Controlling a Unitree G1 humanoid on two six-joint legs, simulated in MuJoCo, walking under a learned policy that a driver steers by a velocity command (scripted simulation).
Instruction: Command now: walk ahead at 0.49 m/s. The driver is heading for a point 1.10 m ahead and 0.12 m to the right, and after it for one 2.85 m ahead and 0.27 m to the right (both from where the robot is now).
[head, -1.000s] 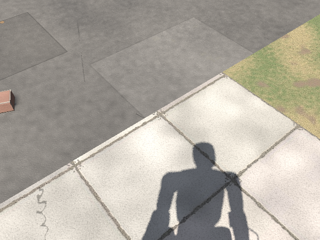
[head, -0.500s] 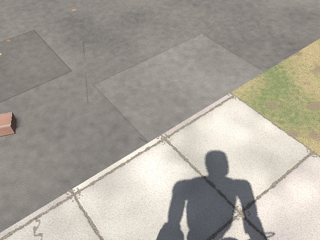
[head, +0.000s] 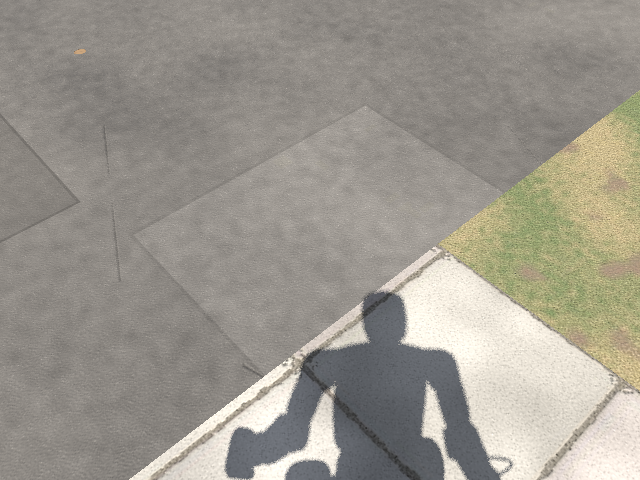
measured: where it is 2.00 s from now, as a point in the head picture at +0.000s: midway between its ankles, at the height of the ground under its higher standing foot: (349, 277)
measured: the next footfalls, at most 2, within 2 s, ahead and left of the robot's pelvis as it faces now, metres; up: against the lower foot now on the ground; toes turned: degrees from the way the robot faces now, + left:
right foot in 0.30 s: +0.34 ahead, -0.17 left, +0.00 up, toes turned -2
left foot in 0.86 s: +0.65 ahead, +0.07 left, +0.00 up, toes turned +3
